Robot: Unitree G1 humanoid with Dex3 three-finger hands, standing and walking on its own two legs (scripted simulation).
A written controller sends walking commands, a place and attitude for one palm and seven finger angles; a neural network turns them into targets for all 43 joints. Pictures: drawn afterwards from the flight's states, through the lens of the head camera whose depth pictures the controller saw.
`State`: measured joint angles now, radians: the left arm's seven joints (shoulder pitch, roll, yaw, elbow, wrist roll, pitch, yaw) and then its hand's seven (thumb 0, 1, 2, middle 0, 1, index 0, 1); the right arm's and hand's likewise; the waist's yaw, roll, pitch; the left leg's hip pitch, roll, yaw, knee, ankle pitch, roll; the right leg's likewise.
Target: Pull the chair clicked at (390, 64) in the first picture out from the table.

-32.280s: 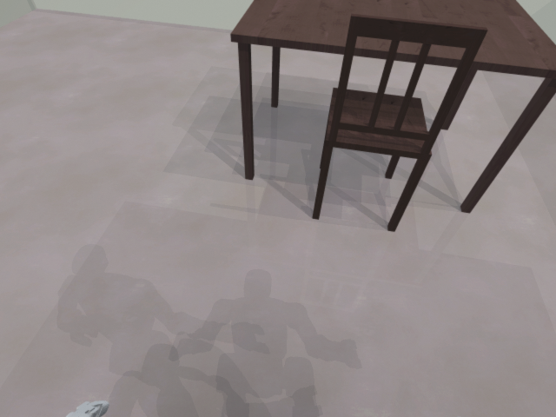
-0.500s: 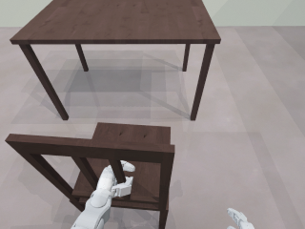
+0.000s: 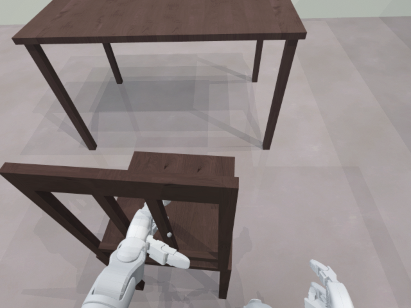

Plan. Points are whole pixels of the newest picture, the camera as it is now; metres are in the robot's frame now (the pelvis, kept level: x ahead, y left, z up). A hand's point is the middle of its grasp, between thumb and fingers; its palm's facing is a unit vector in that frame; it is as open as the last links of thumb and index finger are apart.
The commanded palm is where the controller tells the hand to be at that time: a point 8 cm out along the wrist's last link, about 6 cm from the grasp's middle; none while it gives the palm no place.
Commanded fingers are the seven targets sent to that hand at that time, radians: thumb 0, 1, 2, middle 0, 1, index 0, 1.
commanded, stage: open the thumb and straighten the fingers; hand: left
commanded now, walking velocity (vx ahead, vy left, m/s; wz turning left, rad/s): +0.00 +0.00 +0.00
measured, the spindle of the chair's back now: (124, 225) +0.30 +0.18 -0.03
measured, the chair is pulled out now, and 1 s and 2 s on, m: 0.61 0.61 0.61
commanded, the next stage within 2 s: draw the fingers out of the gap in 0.12 s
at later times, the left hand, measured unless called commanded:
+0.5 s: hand (163, 260) +0.23 +0.09 -0.04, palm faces -0.11 -0.99 -0.12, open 17.5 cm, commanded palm +0.21 +0.14 -0.01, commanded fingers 0.00 -0.55 0.20 0.00 0.00 0.00 0.00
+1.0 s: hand (152, 304) +0.15 +0.10 -0.03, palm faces -0.09 -0.99 -0.10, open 17.5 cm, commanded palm +0.13 +0.15 -0.01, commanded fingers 0.00 -0.55 0.20 0.00 0.00 0.00 0.00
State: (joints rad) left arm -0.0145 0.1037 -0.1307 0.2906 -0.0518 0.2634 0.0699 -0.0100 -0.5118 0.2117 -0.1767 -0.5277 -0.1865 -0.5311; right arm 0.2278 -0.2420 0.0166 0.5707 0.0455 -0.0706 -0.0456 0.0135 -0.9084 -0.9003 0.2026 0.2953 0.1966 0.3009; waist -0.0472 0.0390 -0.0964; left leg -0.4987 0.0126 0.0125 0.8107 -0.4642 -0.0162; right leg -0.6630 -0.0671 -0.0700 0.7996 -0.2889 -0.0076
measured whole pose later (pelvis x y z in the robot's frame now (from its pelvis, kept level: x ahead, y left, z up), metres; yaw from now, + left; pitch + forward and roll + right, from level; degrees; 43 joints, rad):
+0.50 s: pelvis +0.01 -0.01 -0.01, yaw +1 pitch +10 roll +0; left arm 0.29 0.14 -0.17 -0.02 -0.03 0.28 0.06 -0.01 -0.54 0.20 0.00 0.00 -0.01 0.00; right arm 0.25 -0.26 0.01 0.49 0.04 -0.10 -0.06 0.01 -0.91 -0.90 0.20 0.30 0.20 0.30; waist -0.05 0.04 -0.11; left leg -0.54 0.02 -0.02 0.88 -0.51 -0.03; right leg -0.70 -0.07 -0.10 0.87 -0.35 -0.01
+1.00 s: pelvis +0.01 +0.01 -0.03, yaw +2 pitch +10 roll -1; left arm 0.66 0.16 -0.24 -0.33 0.02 0.26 0.04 -0.01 -0.54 0.20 0.00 0.00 -0.01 0.00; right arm 0.26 -0.23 0.02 0.39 0.04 -0.14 -0.08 0.02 -0.91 -0.90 0.20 0.30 0.20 0.30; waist -0.02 0.04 -0.15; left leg -0.62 0.01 -0.03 1.01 -0.58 -0.01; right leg -0.76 -0.09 -0.10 0.98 -0.39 0.00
